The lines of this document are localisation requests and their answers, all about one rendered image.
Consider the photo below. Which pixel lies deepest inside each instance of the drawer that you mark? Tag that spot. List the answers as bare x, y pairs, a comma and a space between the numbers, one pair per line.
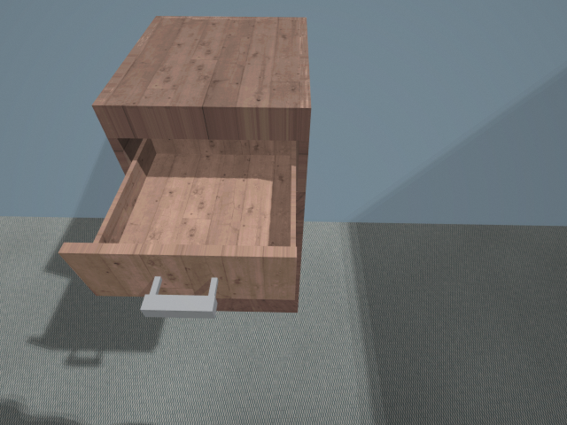
192, 209

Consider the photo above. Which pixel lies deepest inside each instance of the handle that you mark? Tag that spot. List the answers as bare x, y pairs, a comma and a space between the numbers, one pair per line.
179, 306

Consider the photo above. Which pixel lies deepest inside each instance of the cabinet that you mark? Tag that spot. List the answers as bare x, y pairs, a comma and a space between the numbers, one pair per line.
216, 78

